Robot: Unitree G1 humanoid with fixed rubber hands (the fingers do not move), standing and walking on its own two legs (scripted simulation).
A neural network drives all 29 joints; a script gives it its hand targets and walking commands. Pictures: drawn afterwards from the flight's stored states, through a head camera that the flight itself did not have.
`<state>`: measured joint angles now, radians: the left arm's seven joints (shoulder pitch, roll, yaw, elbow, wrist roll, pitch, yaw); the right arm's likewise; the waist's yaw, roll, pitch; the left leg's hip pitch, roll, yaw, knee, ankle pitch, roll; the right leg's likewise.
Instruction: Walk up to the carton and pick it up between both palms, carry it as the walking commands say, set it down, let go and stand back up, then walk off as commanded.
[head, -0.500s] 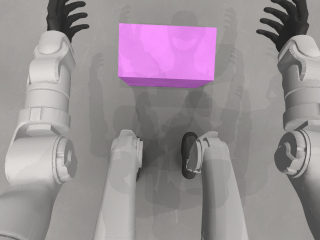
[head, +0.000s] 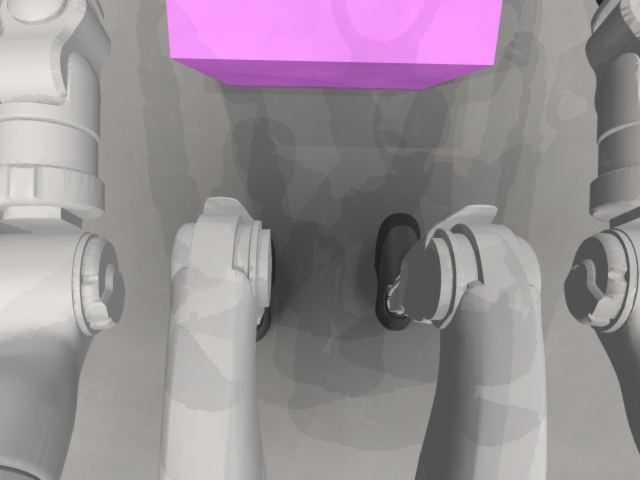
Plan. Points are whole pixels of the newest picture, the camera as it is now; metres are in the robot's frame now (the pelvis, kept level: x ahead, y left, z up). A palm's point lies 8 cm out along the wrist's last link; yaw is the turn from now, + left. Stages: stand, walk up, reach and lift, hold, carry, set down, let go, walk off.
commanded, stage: reach and lift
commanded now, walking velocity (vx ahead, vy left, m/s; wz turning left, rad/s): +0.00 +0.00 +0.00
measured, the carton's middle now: (330, 6) +0.55 +0.02 -0.29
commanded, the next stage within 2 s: none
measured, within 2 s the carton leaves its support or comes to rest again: neither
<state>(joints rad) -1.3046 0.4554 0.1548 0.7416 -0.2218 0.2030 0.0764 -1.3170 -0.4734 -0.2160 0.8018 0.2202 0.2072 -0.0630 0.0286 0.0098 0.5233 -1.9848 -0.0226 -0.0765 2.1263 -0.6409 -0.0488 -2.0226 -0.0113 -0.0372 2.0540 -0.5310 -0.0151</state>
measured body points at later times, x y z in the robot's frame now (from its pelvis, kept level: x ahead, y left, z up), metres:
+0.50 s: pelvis +0.01 +0.00 -0.05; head +0.38 +0.01 +0.19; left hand +0.54 +0.24 -0.23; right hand +0.56 -0.22 -0.22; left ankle +0.11 +0.13 -0.38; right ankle +0.14 -0.12 -0.38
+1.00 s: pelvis +0.01 +0.00 -0.05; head +0.38 +0.01 +0.19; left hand +0.54 +0.21 -0.23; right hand +0.56 -0.21 -0.22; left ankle +0.11 +0.13 -0.38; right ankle +0.14 -0.12 -0.38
